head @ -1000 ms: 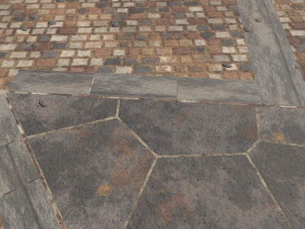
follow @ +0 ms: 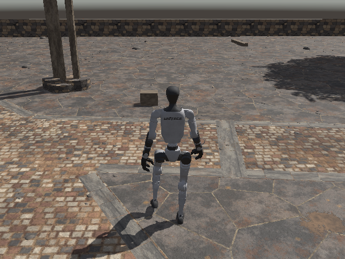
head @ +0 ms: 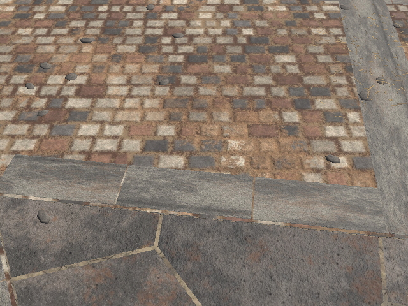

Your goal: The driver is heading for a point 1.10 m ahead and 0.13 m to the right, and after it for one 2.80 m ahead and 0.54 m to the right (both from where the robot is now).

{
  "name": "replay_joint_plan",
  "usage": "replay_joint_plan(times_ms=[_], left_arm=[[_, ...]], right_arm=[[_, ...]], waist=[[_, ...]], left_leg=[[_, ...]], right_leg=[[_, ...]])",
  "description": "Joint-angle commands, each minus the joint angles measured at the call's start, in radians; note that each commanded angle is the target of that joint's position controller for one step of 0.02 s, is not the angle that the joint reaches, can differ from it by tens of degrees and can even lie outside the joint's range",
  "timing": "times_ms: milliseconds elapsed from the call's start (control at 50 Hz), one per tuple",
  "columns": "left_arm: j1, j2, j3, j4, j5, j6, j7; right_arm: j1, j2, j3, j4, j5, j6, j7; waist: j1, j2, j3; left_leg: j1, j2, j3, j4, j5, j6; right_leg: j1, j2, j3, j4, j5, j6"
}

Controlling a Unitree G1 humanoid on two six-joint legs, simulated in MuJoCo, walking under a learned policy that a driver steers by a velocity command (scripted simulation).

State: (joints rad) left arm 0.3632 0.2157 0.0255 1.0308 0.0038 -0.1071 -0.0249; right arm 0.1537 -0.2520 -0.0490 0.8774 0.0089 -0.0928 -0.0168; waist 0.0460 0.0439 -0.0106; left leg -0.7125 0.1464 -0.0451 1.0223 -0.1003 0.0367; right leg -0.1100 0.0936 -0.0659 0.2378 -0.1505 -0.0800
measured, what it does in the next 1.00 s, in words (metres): walks ahead: left foot, then right foot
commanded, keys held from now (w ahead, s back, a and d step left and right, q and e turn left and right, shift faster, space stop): w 1.00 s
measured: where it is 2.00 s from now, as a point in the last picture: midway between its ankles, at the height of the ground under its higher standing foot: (214, 192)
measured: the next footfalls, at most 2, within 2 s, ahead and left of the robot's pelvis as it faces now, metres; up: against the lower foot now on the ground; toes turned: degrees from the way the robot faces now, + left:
left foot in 0.26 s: +0.34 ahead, +0.15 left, +0.00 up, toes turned +2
right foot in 0.84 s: +0.65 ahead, -0.08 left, +0.00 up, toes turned -3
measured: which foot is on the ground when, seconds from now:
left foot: up 0.00-0.24, down 0.26-0.86, up 0.88-1.00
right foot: down 0.00-0.26, up 0.28-0.82, down 0.84-1.00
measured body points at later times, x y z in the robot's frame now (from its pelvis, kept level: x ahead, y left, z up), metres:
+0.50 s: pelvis +0.29 +0.08 +0.00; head +0.30 +0.09 +0.45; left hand +0.39 +0.34 -0.13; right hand +0.33 -0.18 -0.13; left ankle +0.30 +0.15 -0.75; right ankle +0.32 -0.09 -0.66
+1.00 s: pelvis +0.56 +0.00 -0.01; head +0.59 -0.01 +0.44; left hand +0.65 +0.26 -0.13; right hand +0.62 -0.27 -0.15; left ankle +0.51 +0.16 -0.65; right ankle +0.61 -0.08 -0.75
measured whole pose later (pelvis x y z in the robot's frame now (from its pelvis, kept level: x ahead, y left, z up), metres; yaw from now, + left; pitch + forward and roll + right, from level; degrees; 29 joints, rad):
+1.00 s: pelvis +0.56 +0.00 -0.01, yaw +0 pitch +1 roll +0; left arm 0.21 0.24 0.06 0.93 0.00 -0.10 -0.04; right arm 0.27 -0.26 -0.06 0.95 0.02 -0.09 -0.01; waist 0.01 0.04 0.02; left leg -0.49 0.08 -0.03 1.17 -0.32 0.05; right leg -0.30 0.04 -0.07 0.42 -0.15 -0.07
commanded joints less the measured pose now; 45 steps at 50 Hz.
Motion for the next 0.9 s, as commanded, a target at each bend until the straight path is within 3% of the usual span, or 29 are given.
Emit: replay_joint_plan(times_ms=[20, 120, 180, 220, 240, 260, 280, 300, 320, 340, 360, 380, 400, 440, 500, 620, 720, 780, 800, 820, 840, 860, 880, 900], left_arm=[[-0.024, 0.144, 0.022, -0.061, -0.006, -0.009, 0.019], [0.08, 0.165, 0.028, -0.028, -0.022, 0.005, 0.025], [0.104, 0.171, 0.034, -0.013, -0.022, 0.022, 0.031], [0.077, 0.188, 0.041, -0.019, -0.021, 0.031, 0.033], [0.052, 0.192, 0.041, -0.027, -0.018, 0.036, 0.033], [0.035, 0.169, 0.031, -0.039, -0.009, 0.039, 0.032], [0.045, 0.131, 0.013, -0.07, 0.012, 0.035, 0.032], [0.179, -0.009, -0.023, -0.06, -0.008, 0.009, 0.018], [0.108, 0.117, 0.004, -0.054, -0.033, -0.015, 0.015], [0.004, 0.167, 0.019, -0.088, -0.05, -0.028, 0.013], [-0.045, 0.162, 0.021, -0.099, -0.044, -0.028, 0.022], [-0.066, 0.151, 0.028, -0.102, -0.028, -0.02, 0.029], [-0.042, 0.129, 0.03, -0.1, -0.023, -0.006, 0.029], [-0.016, 0.09, 0.029, -0.094, -0.022, 0.017, 0.031], [-0.113, 0.095, 0.036, -0.133, -0.012, 0.03, 0.035], [-0.33, 0.073, 0.03, -0.196, -0.013, 0.019, 0.022], [-0.456, 0.079, 0.024, -0.246, -0.024, 0.008, -0.003], [-0.427, 0.106, 0.032, -0.253, -0.026, -0.003, -0.018], [-0.363, 0.128, 0.044, -0.237, -0.025, -0.005, -0.018], [-0.223, 0.163, 0.066, -0.193, -0.022, -0.006, -0.014], [-0.029, 0.226, 0.091, -0.141, -0.016, -0.005, -0.005], [0.109, 0.327, 0.116, -0.114, 0.0, 0.002, 0.001], [0.108, 0.26, 0.092, -0.113, -0.007, 0.005, -0.002], [0.017, 0.204, 0.074, -0.125, -0.016, 0.002, -0.002]], right_arm=[[-0.03, -0.026, -0.003, -0.055, -0.004, -0.006, 0.005], [-0.202, -0.023, 0.008, -0.106, 0.011, -0.013, 0.029], [-0.25, -0.036, 0.008, -0.139, 0.014, -0.023, 0.051], [-0.189, -0.066, -0.004, -0.134, 0.013, -0.031, 0.058], [-0.089, -0.096, -0.021, -0.107, 0.012, -0.033, 0.056], [0.1, -0.149, -0.048, -0.05, 0.012, -0.033, 0.05], [0.297, -0.241, -0.07, -0.013, -0.002, -0.028, 0.038], [0.326, -0.271, -0.073, 0.005, -0.012, -0.025, 0.049], [0.29, -0.165, -0.047, -0.004, -0.005, -0.027, 0.049], [0.192, -0.125, -0.033, -0.023, 0.0, -0.028, 0.046], [0.104, -0.106, -0.024, -0.041, -0.003, -0.028, 0.048], [0.063, -0.082, -0.018, -0.045, -0.008, -0.029, 0.052], [0.055, -0.061, -0.011, -0.036, -0.017, -0.031, 0.056], [0.085, -0.063, -0.012, -0.011, -0.014, -0.034, 0.056], [0.134, -0.106, -0.023, 0.016, -0.015, -0.032, 0.039], [0.224, -0.124, -0.023, 0.052, -0.003, -0.015, 0.015], [0.294, -0.132, -0.03, 0.098, 0.005, 0.002, 0.009], [0.272, -0.15, -0.04, 0.103, 0.009, 0.015, 0.003], [0.249, -0.16, -0.042, 0.098, 0.008, 0.019, 0.002], [0.228, -0.149, -0.038, 0.092, 0.006, 0.025, 0.002], [0.222, -0.12, -0.024, 0.074, -0.004, 0.026, 0.003], [0.338, -0.009, 0.01, 0.063, -0.01, 0.007, 0.015], [0.329, -0.024, 0.01, 0.078, 0.004, -0.021, 0.021], [0.238, -0.114, -0.014, 0.051, 0.032, -0.037, 0.025]], waist=[[-0.028, -0.074, 0.069], [0.035, -0.085, 0.098], [0.031, -0.095, 0.107], [-0.016, -0.119, 0.065], [-0.075, -0.13, 0.003], [-0.158, -0.118, -0.11], [-0.209, 0.024, -0.277], [-0.128, 0.292, -0.4], [-0.155, 0.166, -0.326], [-0.136, 0.108, -0.183], [-0.099, 0.004, -0.115], [-0.071, -0.019, -0.064], [-0.039, 0.005, -0.055], [-0.019, 0.016, -0.032], [-0.028, 0.002, 0.018], [-0.088, 0.011, 0.063], [-0.12, 0.018, 0.106], [-0.081, 0.036, 0.078], [-0.042, 0.051, 0.037], [0.029, 0.046, -0.042], [0.101, -0.002, -0.175], [0.074, -0.239, -0.332], [0.075, -0.285, -0.396], [0.062, -0.228, -0.241]], left_leg=[[0.001, 0.004, 0.009, -0.197, 0.164, -0.013], [0.02, -0.047, 0.043, -0.42, 0.201, -0.014], [0.01, -0.062, 0.041, -0.484, 0.109, 0.016], [0.132, -0.097, 0.066, -0.515, 0.036, 0.046], [0.279, -0.133, 0.096, -0.528, 0.026, 0.067], [0.534, -0.136, 0.089, -0.522, 0.049, 0.103], [0.858, 0.083, -0.172, -0.511, 0.061, 0.176], [1.148, 0.27, -0.652, -0.66, -0.128, 0.328], [1.092, 0.235, -0.655, -0.711, -0.192, 0.28], [0.944, 0.203, -0.486, -0.726, -0.109, 0.232], [0.789, 0.167, -0.365, -0.754, 0.019, 0.211], [0.677, 0.127, -0.28, -0.786, 0.092, 0.201], [0.616, 0.098, -0.224, -0.817, 0.114, 0.191], [0.561, 0.074, -0.159, -0.858, 0.165, 0.202], [0.56, 0.074, -0.107, -0.894, 0.21, 0.209], [0.608, 0.038, -0.024, -0.918, 0.153, 0.165], [0.754, 0.095, -0.028, -0.868, 0.147, 0.158], [0.81, 0.122, -0.028, -0.787, 0.285, 0.136], [0.804, 0.111, -0.014, -0.717, 0.442, 0.123], [0.768, 0.066, 0.022, -0.559, 0.578, 0.101], [0.602, 0.009, 0.062, -0.303, 0.472, 0.066], [0.181, -0.159, 0.099, 0.114, 0.018, -0.013], [0.033, -0.201, -0.056, 0.284, -0.46, -0.005], [-0.06, -0.136, -0.077, 0.349, -0.417, 0.017]], right_leg=[[-0.073, -0.27, 0.168, -0.141, 0.195, -0.146], [0.064, -0.294, 0.151, -0.109, 0.157, -0.124], [0.175, -0.344, 0.166, -0.046, 0.207, -0.112], [0.198, -0.349, 0.157, 0.036, 0.385, -0.091], [0.184, -0.323, 0.13, 0.15, 0.56, -0.074], [0.099, -0.267, 0.089, 0.361, 0.617, -0.045], [-0.134, -0.189, 0.035, 0.714, 0.294, -0.009], [-0.511, -0.014, 0.1, 1.01, -0.389, 0.037], [-0.618, -0.075, 0.212, 1.117, -0.397, 0.015], [-0.658, -0.125, 0.183, 1.111, -0.298, 0.001], [-0.607, -0.178, 0.155, 1.066, -0.203, 0.007], [-0.565, -0.206, 0.146, 1.007, -0.152, 0.014], [-0.506, -0.23, 0.151, 0.969, -0.118, 0.016], [-0.478, -0.237, 0.135, 0.917, -0.096, 0.028], [-0.577, -0.249, 0.126, 0.794, 0.01, 0.053], [-0.582, -0.209, 0.084, 0.451, 0.257, 0.063], [-0.609, -0.186, 0.077, 0.324, 0.2, 0.04], [-0.519, -0.159, 0.058, 0.28, 0.096, 0.002], [-0.407, -0.126, 0.03, 0.271, 0.074, -0.014], [-0.217, -0.09, 0.001, 0.255, 0.082, -0.038], [0.085, -0.173, 0.096, 0.288, 0.105, -0.088], [0.495, -0.435, 0.546, 0.234, -0.034, -0.248], [0.535, -0.494, 0.814, 0.075, -0.118, -0.277], [0.408, -0.46, 0.679, 0.059, -0.151, -0.219]])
